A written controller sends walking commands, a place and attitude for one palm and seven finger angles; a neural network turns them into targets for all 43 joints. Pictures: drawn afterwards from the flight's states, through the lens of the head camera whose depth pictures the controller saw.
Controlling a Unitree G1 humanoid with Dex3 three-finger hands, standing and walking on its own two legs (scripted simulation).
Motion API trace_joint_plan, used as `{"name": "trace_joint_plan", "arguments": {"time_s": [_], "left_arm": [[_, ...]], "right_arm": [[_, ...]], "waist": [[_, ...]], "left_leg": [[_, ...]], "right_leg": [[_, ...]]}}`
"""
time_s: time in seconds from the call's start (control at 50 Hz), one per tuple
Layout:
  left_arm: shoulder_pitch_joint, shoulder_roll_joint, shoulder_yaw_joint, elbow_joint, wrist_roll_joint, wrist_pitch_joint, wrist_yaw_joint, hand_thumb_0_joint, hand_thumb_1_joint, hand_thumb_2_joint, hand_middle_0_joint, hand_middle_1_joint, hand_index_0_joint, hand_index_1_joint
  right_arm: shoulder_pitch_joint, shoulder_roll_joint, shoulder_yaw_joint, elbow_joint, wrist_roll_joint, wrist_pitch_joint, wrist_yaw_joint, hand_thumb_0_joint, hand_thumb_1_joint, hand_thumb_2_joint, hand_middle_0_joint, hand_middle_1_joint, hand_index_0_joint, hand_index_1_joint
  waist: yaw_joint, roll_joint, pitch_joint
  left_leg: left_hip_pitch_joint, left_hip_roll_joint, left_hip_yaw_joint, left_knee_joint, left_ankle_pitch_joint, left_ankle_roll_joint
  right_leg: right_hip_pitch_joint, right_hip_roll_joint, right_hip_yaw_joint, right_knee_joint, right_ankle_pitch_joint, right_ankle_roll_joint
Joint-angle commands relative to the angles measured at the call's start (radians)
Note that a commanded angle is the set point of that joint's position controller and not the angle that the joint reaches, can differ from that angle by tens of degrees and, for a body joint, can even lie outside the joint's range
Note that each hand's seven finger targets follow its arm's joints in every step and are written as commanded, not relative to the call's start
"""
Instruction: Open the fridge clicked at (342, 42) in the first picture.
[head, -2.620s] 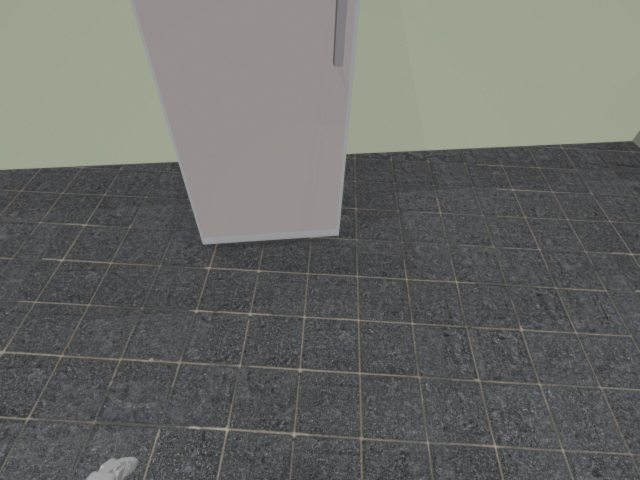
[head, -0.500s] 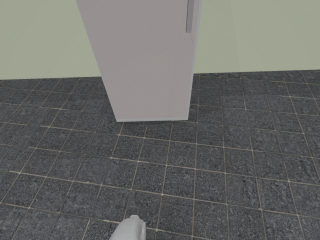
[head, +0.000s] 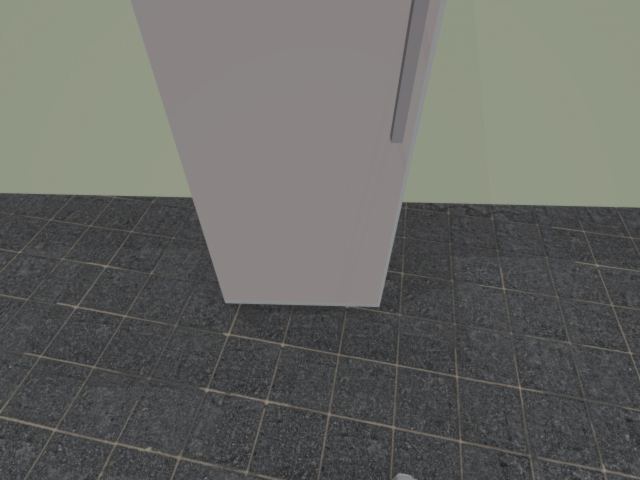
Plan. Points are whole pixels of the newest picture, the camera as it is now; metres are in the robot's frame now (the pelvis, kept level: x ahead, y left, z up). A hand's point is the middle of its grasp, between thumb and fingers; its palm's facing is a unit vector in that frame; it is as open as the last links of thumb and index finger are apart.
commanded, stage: take the last steps up to it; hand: right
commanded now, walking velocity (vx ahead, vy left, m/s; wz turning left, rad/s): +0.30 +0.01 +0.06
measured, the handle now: (405, 72) +0.78 -0.12 +0.16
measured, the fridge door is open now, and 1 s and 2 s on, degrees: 0 0 0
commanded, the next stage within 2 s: come to a stop and stand still in 0.62 s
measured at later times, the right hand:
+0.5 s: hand (465, 445) +0.23 -0.21 -0.17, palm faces -0.04 +0.99 -0.16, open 7.4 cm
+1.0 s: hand (424, 377) +0.33 -0.16 -0.17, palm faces +0.03 +0.97 -0.22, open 7.3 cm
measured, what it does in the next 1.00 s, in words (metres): walks ahead: right foot, then left foot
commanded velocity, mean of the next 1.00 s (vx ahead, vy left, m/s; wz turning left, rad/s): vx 0.09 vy -0.01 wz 0.02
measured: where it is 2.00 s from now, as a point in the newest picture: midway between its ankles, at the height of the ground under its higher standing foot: outside the picture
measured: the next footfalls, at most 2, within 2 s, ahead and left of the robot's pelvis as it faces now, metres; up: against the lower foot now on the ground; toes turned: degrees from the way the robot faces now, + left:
right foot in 0.12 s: +0.14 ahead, -0.13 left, +0.00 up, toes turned -9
left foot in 0.64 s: +0.34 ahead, +0.12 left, +0.00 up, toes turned +12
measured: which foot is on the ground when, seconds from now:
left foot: down 0.00-0.14, up 0.16-0.62, down 0.64-1.00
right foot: up 0.00-0.10, down 0.12-0.64, up 0.66-1.00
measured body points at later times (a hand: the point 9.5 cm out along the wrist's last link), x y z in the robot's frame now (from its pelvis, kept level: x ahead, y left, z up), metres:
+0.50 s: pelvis +0.17 -0.03 +0.01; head +0.18 -0.04 +0.46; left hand +0.08 +0.17 -0.14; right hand +0.23 -0.26 -0.15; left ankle +0.24 +0.12 -0.68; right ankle +0.11 -0.13 -0.74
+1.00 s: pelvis +0.28 +0.02 +0.00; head +0.29 +0.02 +0.44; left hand +0.32 +0.26 -0.16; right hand +0.33 -0.21 -0.16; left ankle +0.30 +0.11 -0.74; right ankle +0.32 -0.09 -0.72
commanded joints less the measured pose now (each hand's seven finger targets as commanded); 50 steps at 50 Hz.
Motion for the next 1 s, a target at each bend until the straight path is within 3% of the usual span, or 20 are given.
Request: {"name": "trace_joint_plan", "arguments": {"time_s": [0.0,0.04,0.08,0.1,0.12,0.14,0.18,0.26,0.4,0.5,0.54,0.58,0.6,0.62,0.64,0.7,0.76,0.88,0.94,0.98], "left_arm": [[-0.024,0.013,-0.011,-0.051,-0.001,-0.031,-0.011,0.0,0.9,0.9,-0.2,-0.3,-0.2,-0.3],[-0.009,0.019,-0.01,-0.042,-0.001,-0.038,-0.008,0.0,0.9,0.9,-0.2,-0.3,-0.2,-0.3],[0.131,0.058,-0.002,0.008,0.002,-0.052,0.004,0.0,0.9,0.9,-0.2,-0.3,-0.2,-0.3],[0.261,0.149,0.02,0.042,0.011,-0.06,0.014,0.0,0.9,0.9,-0.2,-0.3,-0.2,-0.3],[0.344,0.213,0.032,0.058,0.008,-0.05,0.018,0.0,0.9,0.9,-0.2,-0.3,-0.2,-0.3],[0.33,0.17,0.02,0.068,0.006,-0.043,0.025,0.0,0.9,0.9,-0.2,-0.3,-0.2,-0.3],[0.213,0.094,0.0,0.035,-0.001,-0.049,0.03,0.0,0.9,0.9,-0.2,-0.3,-0.2,-0.3],[0.184,0.05,-0.006,0.035,-0.004,-0.068,0.036,0.0,0.9,0.9,-0.2,-0.3,-0.2,-0.3],[0.254,0.061,-0.004,0.074,-0.003,-0.063,0.036,0.0,0.9,0.9,-0.2,-0.3,-0.2,-0.3],[0.299,0.066,0.005,0.101,0.007,-0.048,0.034,0.0,0.9,0.9,-0.2,-0.3,-0.2,-0.3],[0.287,0.073,0.006,0.105,0.008,-0.041,0.035,0.0,0.9,0.9,-0.2,-0.3,-0.2,-0.3],[0.27,0.061,0.003,0.105,-0.002,-0.04,0.031,0.0,0.9,0.9,-0.2,-0.3,-0.2,-0.3],[0.281,0.031,-0.001,0.099,-0.011,-0.041,0.022,0.0,0.9,0.9,-0.2,-0.3,-0.2,-0.3],[0.312,-0.021,-0.014,0.071,-0.02,-0.04,0.02,0.0,0.9,0.9,-0.2,-0.3,-0.2,-0.3],[0.27,0.012,-0.008,0.058,-0.018,-0.026,0.025,0.0,0.9,0.9,-0.2,-0.3,-0.2,-0.3],[0.207,-0.015,-0.005,0.064,-0.007,-0.016,0.019,0.0,0.9,0.9,-0.2,-0.3,-0.2,-0.3],[0.27,-0.07,-0.02,0.096,-0.009,0.014,0.029,0.0,0.9,0.9,-0.2,-0.3,-0.2,-0.3],[0.145,-0.024,-0.013,0.024,-0.017,0.05,0.029,0.0,0.9,0.9,-0.2,-0.3,-0.2,-0.3],[0.09,0.017,0.001,-0.01,-0.013,0.059,0.029,0.0,0.9,0.9,-0.2,-0.3,-0.2,-0.3],[0.082,0.023,0.004,-0.02,-0.013,0.057,0.029,0.0,0.9,0.9,-0.2,-0.3,-0.2,-0.3]], "right_arm": [[0.113,-0.134,-0.029,-0.018,0.003,-0.013,0.0,0.0,-0.9,-0.9,0.2,0.3,0.2,0.3],[0.122,-0.135,-0.03,-0.007,0.007,-0.01,-0.001,0.0,-0.9,-0.9,0.2,0.3,0.2,0.3],[0.106,-0.113,-0.028,-0.01,0.014,-0.006,0.001,0.0,-0.9,-0.9,0.2,0.3,0.2,0.3],[0.11,-0.068,-0.021,-0.026,0.019,-0.006,0.007,0.0,-0.9,-0.9,0.2,0.3,0.2,0.3],[0.073,-0.044,-0.011,-0.058,0.016,-0.013,0.009,0.0,-0.9,-0.9,0.2,0.3,0.2,0.3],[0.022,-0.092,-0.02,-0.057,0.001,-0.004,0.002,0.0,-0.9,-0.9,0.2,0.3,0.2,0.3],[0.001,-0.069,-0.029,-0.042,0.001,0.006,0.014,0.0,-0.9,-0.9,0.2,0.3,0.2,0.3],[0.059,-0.014,-0.025,-0.014,-0.005,0.033,0.022,0.0,-0.9,-0.9,0.2,0.3,0.2,0.3],[-0.079,-0.018,-0.022,-0.064,0.0,0.051,0.026,0.0,-0.9,-0.9,0.2,0.3,0.2,0.3],[-0.182,-0.015,-0.019,-0.1,0.004,0.039,0.023,0.0,-0.9,-0.9,0.2,0.3,0.2,0.3],[-0.147,-0.023,-0.021,-0.09,0.004,0.031,0.021,0.0,-0.9,-0.9,0.2,0.3,0.2,0.3],[0.032,-0.066,-0.036,-0.035,-0.002,0.017,0.015,0.0,-0.9,-0.9,0.2,0.3,0.2,0.3],[0.147,-0.138,-0.053,0.0,-0.008,0.002,0.007,0.0,-0.9,-0.9,0.2,0.3,0.2,0.3],[0.228,-0.232,-0.071,0.016,0.001,-0.002,-0.002,0.0,-0.9,-0.9,0.2,0.3,0.2,0.3],[0.218,-0.238,-0.067,0.009,0.017,0.002,-0.006,0.0,-0.9,-0.9,0.2,0.3,0.2,0.3],[0.011,-0.117,-0.036,-0.034,0.017,0.0,-0.018,0.0,-0.9,-0.9,0.2,0.3,0.2,0.3],[-0.071,-0.044,-0.009,-0.054,0.006,-0.005,-0.03,0.0,-0.9,-0.9,0.2,0.3,0.2,0.3],[-0.035,-0.124,-0.031,-0.067,0.006,0.037,-0.041,0.0,-0.9,-0.9,0.2,0.3,0.2,0.3],[-0.048,-0.145,-0.044,-0.075,0.002,0.054,-0.041,0.0,-0.9,-0.9,0.2,0.3,0.2,0.3],[-0.059,-0.153,-0.047,-0.085,0.001,0.061,-0.041,0.0,-0.9,-0.9,0.2,0.3,0.2,0.3]], "waist": [[-0.032,0.099,0.066],[-0.018,0.085,0.05],[0.047,-0.002,-0.008],[0.093,-0.189,-0.074],[0.108,-0.319,-0.068],[0.115,-0.234,-0.022],[0.066,-0.096,0.09],[0.008,-0.067,0.066],[0.024,-0.103,0.123],[0.057,-0.107,0.132],[0.035,-0.108,0.106],[-0.053,-0.02,0.018],[-0.097,0.12,-0.081],[-0.094,0.329,-0.172],[-0.096,0.238,-0.158],[-0.02,0.121,0.003],[0.053,0.046,0.023],[-0.001,0.142,-0.012],[-0.003,0.188,0.019],[0.006,0.154,0.018]], "left_leg": [[0.008,0.301,-0.261,-0.17,0.142,0.118],[0.031,0.285,-0.244,-0.118,0.2,0.099],[-0.076,0.21,-0.162,0.089,0.241,0.05],[-0.26,0.11,-0.079,0.344,0.073,-0.005],[-0.443,0.043,-0.015,0.605,-0.32,-0.038],[-0.463,0.087,-0.095,0.714,-0.309,-0.029],[-0.478,0.152,-0.12,0.767,-0.169,-0.038],[-0.421,0.164,-0.095,0.726,0.002,-0.074],[-0.46,0.186,-0.053,0.485,0.064,-0.096],[-0.367,0.155,-0.015,0.258,0.02,-0.066],[-0.249,0.122,0.006,0.19,0.02,-0.048],[0.036,0.096,0.011,0.076,0.113,-0.034],[0.252,0.24,-0.147,0.045,0.159,0.014],[0.385,0.479,-0.476,-0.054,0.287,0.118],[0.308,0.5,-0.497,-0.122,0.259,0.159],[0.043,0.413,-0.304,-0.165,0.234,0.112],[-0.124,0.351,-0.121,-0.143,0.558,0.08],[-0.021,0.365,-0.139,-0.057,0.682,0.114],[-0.05,0.395,-0.172,-0.047,0.634,0.131],[-0.07,0.375,-0.164,-0.009,0.591,0.112]], "right_leg": [[0.055,0.037,-0.04,-0.142,-0.043,-0.009],[0.135,0.057,-0.066,-0.231,-0.028,-0.015],[0.413,0.058,-0.053,-0.37,0.043,-0.041],[0.615,-0.134,0.202,-0.435,0.086,-0.117],[0.679,-0.328,0.408,-0.539,0.165,-0.22],[0.6,-0.31,0.385,-0.565,0.105,-0.226],[0.443,-0.256,0.272,-0.61,0.045,-0.201],[0.401,-0.151,0.066,-0.623,0.217,-0.151],[0.446,-0.14,0.002,-0.633,0.327,-0.175],[0.472,-0.158,-0.004,-0.569,0.367,-0.176],[0.447,-0.152,-0.009,-0.504,0.385,-0.164],[0.352,-0.094,-0.056,-0.287,0.378,-0.118],[0.198,-0.024,-0.104,-0.051,0.202,-0.079],[0.009,0.115,-0.113,0.245,-0.331,-0.038],[-0.021,0.102,0.012,0.388,-0.38,-0.054],[-0.02,0.017,0.049,0.418,-0.174,-0.043],[0.14,0.025,0.044,0.19,-0.135,-0.007],[0.14,0.081,0.008,-0.036,-0.131,0.015],[0.147,0.082,0.028,-0.044,-0.144,0.013],[0.206,0.089,0.017,-0.135,-0.083,0.011]]}}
